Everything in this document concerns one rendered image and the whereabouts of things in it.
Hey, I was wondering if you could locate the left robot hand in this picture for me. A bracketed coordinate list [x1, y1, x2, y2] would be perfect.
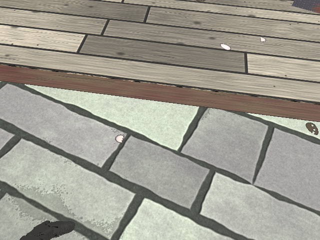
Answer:
[20, 220, 75, 240]

